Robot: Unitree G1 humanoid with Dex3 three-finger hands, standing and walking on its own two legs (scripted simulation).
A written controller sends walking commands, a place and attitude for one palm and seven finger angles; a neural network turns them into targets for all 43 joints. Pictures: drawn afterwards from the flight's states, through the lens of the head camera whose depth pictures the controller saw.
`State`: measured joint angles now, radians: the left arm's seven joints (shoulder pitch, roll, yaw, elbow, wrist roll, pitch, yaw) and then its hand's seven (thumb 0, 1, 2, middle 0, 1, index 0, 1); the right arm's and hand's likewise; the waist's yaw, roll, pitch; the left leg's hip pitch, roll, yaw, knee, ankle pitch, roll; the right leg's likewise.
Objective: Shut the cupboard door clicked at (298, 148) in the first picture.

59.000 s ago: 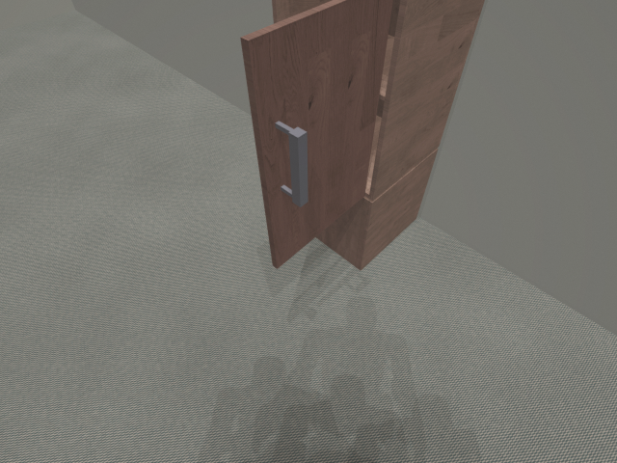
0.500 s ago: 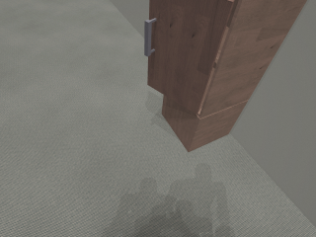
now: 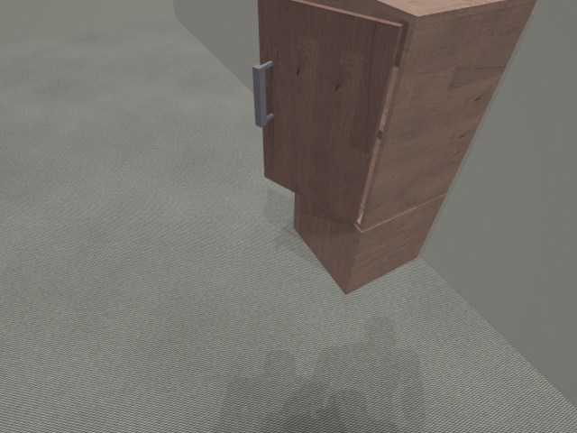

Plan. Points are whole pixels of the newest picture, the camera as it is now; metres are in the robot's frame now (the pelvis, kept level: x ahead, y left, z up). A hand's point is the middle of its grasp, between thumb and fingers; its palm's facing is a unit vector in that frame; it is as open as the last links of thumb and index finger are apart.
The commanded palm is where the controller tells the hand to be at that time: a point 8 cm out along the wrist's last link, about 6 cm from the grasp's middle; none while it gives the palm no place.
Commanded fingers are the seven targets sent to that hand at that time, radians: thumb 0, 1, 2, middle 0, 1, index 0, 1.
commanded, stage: let the arm hang, fingers relaxed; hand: left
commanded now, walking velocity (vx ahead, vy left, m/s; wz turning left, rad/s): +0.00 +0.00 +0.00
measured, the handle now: (264, 94) +0.99 +0.12 +0.00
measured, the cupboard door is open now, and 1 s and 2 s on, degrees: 23 23 23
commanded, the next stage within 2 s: look to check the result in 0.12 s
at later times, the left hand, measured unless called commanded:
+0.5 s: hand out of the picture +0.00 +0.18 -0.17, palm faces +0.02 -0.97 -0.23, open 7.4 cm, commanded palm none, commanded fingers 0.00 0.90 0.90 -0.20 -0.30 -0.20 -0.30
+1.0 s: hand out of the picture +0.04 +0.18 -0.18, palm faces +0.06 -0.97 -0.23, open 7.4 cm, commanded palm none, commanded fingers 0.00 0.90 0.90 -0.20 -0.30 -0.20 -0.30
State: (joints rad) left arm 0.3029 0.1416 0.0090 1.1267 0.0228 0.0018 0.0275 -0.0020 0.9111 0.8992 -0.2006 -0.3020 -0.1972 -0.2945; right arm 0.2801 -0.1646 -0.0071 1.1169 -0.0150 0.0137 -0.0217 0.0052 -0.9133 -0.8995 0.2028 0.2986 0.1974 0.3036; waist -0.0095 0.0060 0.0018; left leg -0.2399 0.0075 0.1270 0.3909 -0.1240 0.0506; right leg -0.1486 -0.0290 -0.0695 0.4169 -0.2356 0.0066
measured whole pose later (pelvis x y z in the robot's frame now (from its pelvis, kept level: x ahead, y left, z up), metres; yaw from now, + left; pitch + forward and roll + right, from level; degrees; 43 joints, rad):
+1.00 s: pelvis +0.03 -0.01 +0.00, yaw +3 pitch -1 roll +0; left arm 0.23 0.19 0.03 1.11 0.02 0.01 0.03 0.00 0.91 0.90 -0.20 -0.30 -0.20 -0.29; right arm 0.22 -0.20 -0.01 1.11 -0.01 0.02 -0.02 0.00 -0.91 -0.90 0.20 0.30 0.20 0.30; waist -0.02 0.00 0.05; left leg -0.24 0.01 0.08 0.44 -0.18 0.03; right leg -0.10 -0.02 -0.12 0.42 -0.29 -0.01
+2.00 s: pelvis +0.04 -0.03 -0.01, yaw +42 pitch +1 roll +1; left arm 0.24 0.22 0.06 0.89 0.03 0.01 0.02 0.00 0.91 0.90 -0.20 -0.30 -0.20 -0.30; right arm 0.14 -0.25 -0.06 0.91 -0.01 0.08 0.03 0.01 -0.91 -0.90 0.20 0.30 0.19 0.30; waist 0.00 -0.03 0.13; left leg -0.34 0.03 0.06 0.73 -0.44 -0.04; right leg -0.20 -0.14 -0.20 0.58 -0.38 0.03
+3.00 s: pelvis +0.19 +0.23 -0.03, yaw +74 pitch +0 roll -2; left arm 0.36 0.21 0.07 1.03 0.02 0.01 -0.01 0.01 0.91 0.90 -0.20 -0.30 -0.20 -0.29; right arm 0.07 -0.22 -0.03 0.87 -0.02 -0.04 0.03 0.00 -0.91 -0.90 0.20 0.30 0.20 0.30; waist 0.03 -0.03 0.14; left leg -0.44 0.00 0.13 0.70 -0.26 0.11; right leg -0.29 -0.16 -0.14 1.17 -0.50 0.05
